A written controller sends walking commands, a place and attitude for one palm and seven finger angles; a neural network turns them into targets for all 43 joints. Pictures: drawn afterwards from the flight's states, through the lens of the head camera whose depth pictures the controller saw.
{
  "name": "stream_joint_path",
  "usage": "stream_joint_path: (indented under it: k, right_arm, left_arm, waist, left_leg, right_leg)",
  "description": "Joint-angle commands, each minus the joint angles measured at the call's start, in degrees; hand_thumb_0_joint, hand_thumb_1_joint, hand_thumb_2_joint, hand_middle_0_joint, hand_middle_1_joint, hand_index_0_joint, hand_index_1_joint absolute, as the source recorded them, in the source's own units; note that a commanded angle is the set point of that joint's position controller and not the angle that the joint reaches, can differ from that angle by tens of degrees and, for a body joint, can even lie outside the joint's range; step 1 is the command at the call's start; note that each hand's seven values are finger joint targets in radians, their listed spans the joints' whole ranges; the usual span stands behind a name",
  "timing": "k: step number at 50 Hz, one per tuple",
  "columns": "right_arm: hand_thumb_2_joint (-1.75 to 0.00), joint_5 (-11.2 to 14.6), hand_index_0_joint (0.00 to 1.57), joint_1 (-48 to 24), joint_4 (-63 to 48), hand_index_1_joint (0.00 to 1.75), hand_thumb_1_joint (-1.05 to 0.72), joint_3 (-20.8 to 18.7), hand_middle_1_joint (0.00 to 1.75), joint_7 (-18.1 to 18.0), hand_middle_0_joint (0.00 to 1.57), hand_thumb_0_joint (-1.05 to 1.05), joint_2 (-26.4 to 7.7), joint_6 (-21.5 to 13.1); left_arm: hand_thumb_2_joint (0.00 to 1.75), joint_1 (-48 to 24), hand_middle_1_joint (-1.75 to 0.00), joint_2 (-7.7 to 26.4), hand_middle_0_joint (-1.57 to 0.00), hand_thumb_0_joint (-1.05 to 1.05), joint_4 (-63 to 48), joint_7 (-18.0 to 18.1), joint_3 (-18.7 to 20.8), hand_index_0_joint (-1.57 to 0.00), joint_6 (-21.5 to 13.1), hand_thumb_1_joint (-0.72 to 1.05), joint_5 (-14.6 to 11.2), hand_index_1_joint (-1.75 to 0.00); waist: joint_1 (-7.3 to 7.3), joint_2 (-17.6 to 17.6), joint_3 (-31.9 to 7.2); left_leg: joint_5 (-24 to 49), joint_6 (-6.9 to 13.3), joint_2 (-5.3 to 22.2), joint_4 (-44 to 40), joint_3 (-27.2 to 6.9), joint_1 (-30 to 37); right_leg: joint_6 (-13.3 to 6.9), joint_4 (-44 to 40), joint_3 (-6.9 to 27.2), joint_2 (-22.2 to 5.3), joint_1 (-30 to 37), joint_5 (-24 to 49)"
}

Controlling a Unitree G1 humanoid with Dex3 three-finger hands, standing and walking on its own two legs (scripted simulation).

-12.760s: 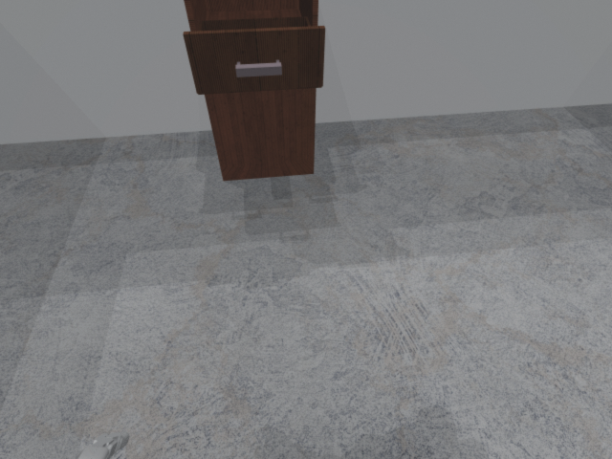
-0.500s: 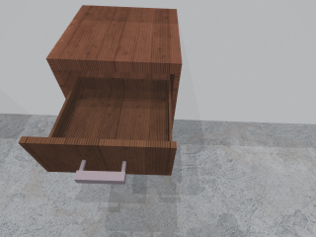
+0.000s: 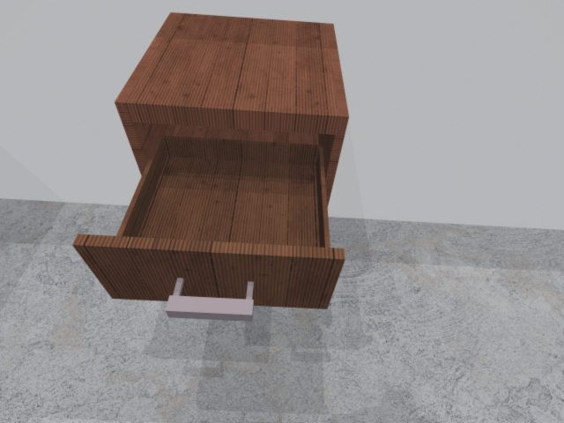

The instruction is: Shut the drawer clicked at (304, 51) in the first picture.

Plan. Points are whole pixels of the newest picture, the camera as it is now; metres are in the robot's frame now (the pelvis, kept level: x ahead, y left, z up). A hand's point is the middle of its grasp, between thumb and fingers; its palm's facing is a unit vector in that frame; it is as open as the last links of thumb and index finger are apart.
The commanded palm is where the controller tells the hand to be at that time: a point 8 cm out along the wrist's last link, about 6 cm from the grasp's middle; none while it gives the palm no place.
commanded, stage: come to a stop and stand still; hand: left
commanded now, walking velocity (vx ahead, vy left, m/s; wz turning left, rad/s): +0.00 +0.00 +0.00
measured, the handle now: (213, 296) +0.31 +0.14 -0.05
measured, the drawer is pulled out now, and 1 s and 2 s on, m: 0.30 0.30 0.30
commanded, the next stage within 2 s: look again from close up in 0.54 s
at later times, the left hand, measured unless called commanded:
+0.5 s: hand out of the picture -0.04 +0.17 -0.18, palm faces +0.04 -0.99 -0.13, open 7.4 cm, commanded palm none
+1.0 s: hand out of the picture +0.01 +0.20 -0.17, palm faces +0.04 -0.97 -0.26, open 7.4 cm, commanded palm none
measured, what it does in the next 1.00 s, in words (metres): stands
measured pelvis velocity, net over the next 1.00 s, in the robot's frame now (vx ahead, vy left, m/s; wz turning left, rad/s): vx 0.03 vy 0.01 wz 0.03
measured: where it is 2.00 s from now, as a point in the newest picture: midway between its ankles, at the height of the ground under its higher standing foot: outside the picture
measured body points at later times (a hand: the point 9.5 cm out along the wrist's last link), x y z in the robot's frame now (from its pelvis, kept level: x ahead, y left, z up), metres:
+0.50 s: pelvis +0.02 +0.02 +0.00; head +0.03 +0.04 +0.45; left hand -0.04 +0.22 -0.17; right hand -0.01 -0.19 -0.16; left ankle +0.04 +0.05 -0.74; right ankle -0.05 -0.11 -0.74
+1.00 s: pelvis +0.03 +0.01 -0.01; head +0.07 +0.00 +0.44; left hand +0.01 +0.25 -0.15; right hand +0.10 -0.22 -0.17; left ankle +0.04 +0.05 -0.74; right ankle -0.03 -0.10 -0.74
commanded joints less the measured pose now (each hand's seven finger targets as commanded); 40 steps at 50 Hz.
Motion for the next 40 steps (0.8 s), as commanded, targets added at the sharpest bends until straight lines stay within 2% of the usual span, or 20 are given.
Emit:
stream_joint_path:
  k: [1,6,7,14,16,17,31,32,33,34,35,36,37,38,40]
  right_arm:
    - [-0.90,0.27,0.20,3.27,-1.09,0.30,-0.90,-1.39,0.30,-0.83,0.20,0.00,-6.06,-1.42]
    - [-0.90,0.35,0.20,3.98,-0.15,0.30,-0.90,-1.40,0.30,-1.07,0.20,0.00,-5.28,-1.68]
    - [-0.90,0.43,0.20,3.97,-0.13,0.30,-0.90,-1.40,0.30,-1.11,0.20,0.00,-5.29,-1.75]
    - [-0.90,0.46,0.20,4.00,0.56,0.30,-0.90,-1.40,0.30,-1.44,0.20,0.00,-5.16,-2.00]
    - [-0.90,0.47,0.20,4.25,0.69,0.30,-0.90,-1.46,0.30,-1.53,0.20,0.00,-5.14,-2.03]
    - [-0.90,0.54,0.20,3.92,0.63,0.30,-0.90,-1.46,0.30,-1.53,0.20,0.00,-5.21,-1.99]
    - [-0.90,0.49,0.20,4.37,0.85,0.30,-0.90,-1.56,0.30,-1.65,0.20,0.00,-5.32,-1.91]
    - [-0.90,-1.23,0.20,-0.38,-10.96,0.30,-0.90,-3.87,0.30,-0.82,0.20,0.00,-10.39,-1.24]
    - [-0.90,-0.82,0.20,-0.85,-9.57,0.30,-0.90,-4.60,0.30,-1.88,0.20,0.00,-10.55,-1.83]
    - [-0.90,-0.46,0.20,-2.30,-9.34,0.30,-0.90,-4.70,0.30,-1.90,0.20,0.00,-10.28,-1.51]
    - [-0.90,-0.04,0.20,-3.14,-10.84,0.30,-0.90,-4.45,0.30,-1.51,0.20,0.00,-8.82,-1.16]
    - [-0.90,-0.05,0.20,-4.48,-11.10,0.30,-0.90,-4.42,0.30,-1.24,0.20,0.00,-9.00,-0.72]
    - [-0.90,-0.18,0.20,-5.09,-11.12,0.30,-0.90,-4.40,0.30,-1.06,0.20,0.00,-9.50,-0.67]
    - [-0.90,-0.18,0.20,-5.45,-11.02,0.30,-0.90,-4.10,0.30,-0.88,0.20,0.00,-9.06,-0.36]
    - [-0.90,-0.26,0.20,-5.60,-10.66,0.30,-0.90,-3.76,0.30,-0.61,0.20,0.00,-8.49,0.40]
  left_arm:
    - [0.90,6.90,-0.30,3.70,-0.20,0.00,-0.45,0.20,0.78,-0.20,-0.55,0.90,-0.01,-0.30]
    - [0.90,8.00,-0.30,2.70,-0.20,0.00,0.48,0.40,0.66,-0.20,-0.69,0.90,-0.04,-0.30]
    - [0.90,7.95,-0.30,2.77,-0.20,0.00,0.44,0.37,0.68,-0.20,-0.58,0.90,-0.06,-0.30]
    - [0.90,9.45,-0.30,2.09,-0.20,0.00,1.32,0.65,0.74,-0.20,-0.34,0.90,0.09,-0.30]
    - [0.90,9.63,-0.30,1.99,-0.20,0.00,1.47,0.74,0.84,-0.20,-0.24,0.90,0.07,-0.30]
    - [0.90,9.46,-0.30,2.20,-0.20,0.00,1.48,0.71,0.80,-0.20,-0.11,0.90,0.06,-0.30]
    - [0.90,9.18,-0.30,2.10,-0.20,0.00,1.61,0.85,1.11,-0.20,0.06,0.90,0.10,-0.30]
    - [0.90,1.14,-0.30,9.33,-0.20,0.00,-6.99,-0.20,1.91,-0.20,-1.56,0.90,-0.54,-0.30]
    - [0.90,6.91,-0.30,6.60,-0.20,0.00,-5.03,-0.03,2.34,-0.20,-0.10,0.90,1.09,-0.30]
    - [0.90,7.59,-0.30,6.25,-0.20,0.00,-3.94,-0.04,2.25,-0.20,0.41,0.90,1.36,-0.30]
    - [0.90,9.35,-0.30,5.95,-0.20,0.00,-4.41,-0.16,2.16,-0.20,0.01,0.90,1.25,-0.30]
    - [0.90,9.16,-0.30,5.52,-0.20,0.00,-3.94,-0.12,2.12,-0.20,-0.24,0.90,0.98,-0.30]
    - [0.90,8.51,-0.30,6.86,-0.20,0.00,-4.02,-0.13,2.19,-0.20,-0.33,0.90,0.86,-0.30]
    - [0.90,8.92,-0.30,5.96,-0.20,0.00,-3.54,0.13,2.11,-0.20,-0.51,0.90,0.75,-0.30]
    - [0.90,6.70,-0.30,6.13,-0.20,0.00,-3.60,0.41,1.82,-0.20,-0.57,0.90,0.64,-0.30]
  waist:
    - [0.47,2.04,2.12]
    - [0.12,0.74,1.94]
    - [0.23,2.43,2.30]
    - [0.32,1.85,2.24]
    - [0.24,1.86,2.06]
    - [0.40,2.93,2.88]
    - [0.13,1.22,2.51]
    - [-2.47,8.98,6.01]
    - [0.97,8.70,2.71]
    - [1.15,7.82,2.68]
    - [2.06,5.92,0.06]
    - [2.16,4.84,-0.87]
    - [2.18,4.10,-1.84]
    - [2.32,2.50,-1.38]
    - [1.08,-0.62,1.77]
  left_leg:
    - [-10.30,-1.25,11.63,-8.31,-15.84,2.06]
    - [-6.26,-1.23,11.48,-7.22,-15.26,3.93]
    - [-6.14,-1.21,11.56,-7.77,-15.49,3.39]
    - [-2.70,-1.87,12.12,-8.43,-16.56,5.16]
    - [-2.46,-2.31,12.19,-8.85,-16.98,5.66]
    - [-2.95,-2.47,12.21,-9.36,-17.10,5.14]
    - [-1.26,-3.47,11.92,-9.08,-16.86,6.35]
    - [0.38,-4.49,7.49,-11.22,-18.20,3.17]
    - [-17.25,-5.29,12.62,-11.79,-20.32,2.19]
    - [-18.28,-5.53,12.02,-13.33,-20.65,1.07]
    - [-17.08,-4.29,11.69,-12.64,-19.59,1.94]
    - [-15.87,-3.96,10.94,-11.58,-18.11,1.23]
    - [-13.95,-4.19,10.65,-10.31,-17.80,1.59]
    - [-15.78,-4.89,9.94,-9.57,-16.81,-0.10]
    - [-14.28,-5.76,7.26,-4.77,-14.84,-0.97]
  right_leg:
    - [-2.12,-3.34,5.92,-5.24,-5.75,-0.37]
    - [-2.09,-3.31,6.04,-5.53,-6.58,0.68]
    - [-1.96,-3.22,5.82,-5.43,-6.30,0.46]
    - [-1.43,-2.16,5.28,-5.39,-6.68,0.75]
    - [-1.29,-1.80,5.22,-5.24,-6.71,0.21]
    - [-1.22,-1.73,4.97,-5.23,-6.88,-0.15]
    - [-1.02,-1.86,5.17,-5.42,-6.49,0.46]
    - [-2.69,12.18,2.42,-0.37,-15.26,-3.47]
    - [-2.80,14.40,3.09,-1.87,-12.38,-8.53]
    - [-2.87,13.37,3.05,-1.96,-11.96,-7.69]
    - [-2.88,10.96,3.82,-2.48,-10.28,-6.20]
    - [-2.81,8.09,3.36,-2.32,-8.22,-5.68]
    - [-2.98,5.42,3.58,-2.36,-7.40,-4.16]
    - [-3.23,2.71,4.38,-2.82,-5.62,-3.66]
    - [-4.62,-1.48,8.48,-5.47,-8.60,-5.31]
